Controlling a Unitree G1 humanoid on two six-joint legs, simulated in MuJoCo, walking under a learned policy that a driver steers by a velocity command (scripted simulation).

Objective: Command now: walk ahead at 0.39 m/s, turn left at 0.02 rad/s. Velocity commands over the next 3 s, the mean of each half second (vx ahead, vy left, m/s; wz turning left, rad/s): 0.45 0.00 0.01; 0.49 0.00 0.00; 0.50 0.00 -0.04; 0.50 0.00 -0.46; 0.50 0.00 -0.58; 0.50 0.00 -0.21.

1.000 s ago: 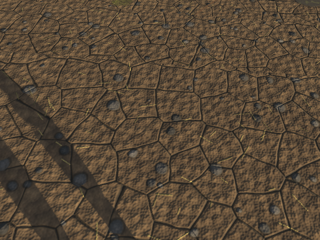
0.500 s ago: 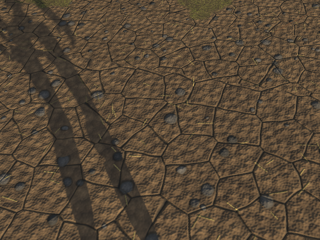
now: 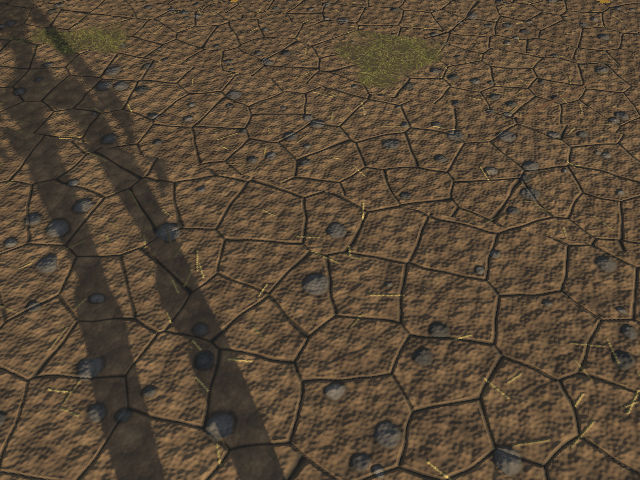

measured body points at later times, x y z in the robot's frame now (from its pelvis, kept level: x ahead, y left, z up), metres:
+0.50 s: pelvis +0.24 +0.03 -0.02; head +0.28 +0.03 +0.43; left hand +0.19 +0.27 -0.16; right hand +0.41 -0.22 -0.13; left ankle +0.34 +0.09 -0.74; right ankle +0.04 -0.08 -0.66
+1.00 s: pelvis +0.52 +0.01 -0.01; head +0.55 +0.00 +0.44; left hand +0.73 +0.22 -0.12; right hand +0.42 -0.23 -0.15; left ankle +0.34 +0.09 -0.73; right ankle +0.65 -0.07 -0.73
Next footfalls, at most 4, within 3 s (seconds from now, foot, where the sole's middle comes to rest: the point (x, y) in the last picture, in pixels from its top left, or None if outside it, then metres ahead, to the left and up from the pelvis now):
0.44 left None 0.38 0.09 -0.77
1.00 right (377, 406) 0.69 -0.08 -0.77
1.54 left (300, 302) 0.98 0.10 -0.77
2.10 right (382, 244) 1.17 -0.12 -0.77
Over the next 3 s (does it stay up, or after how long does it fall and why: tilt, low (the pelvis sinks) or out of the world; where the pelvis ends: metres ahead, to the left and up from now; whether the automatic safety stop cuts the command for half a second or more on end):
stays up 1.56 -0.23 -0.16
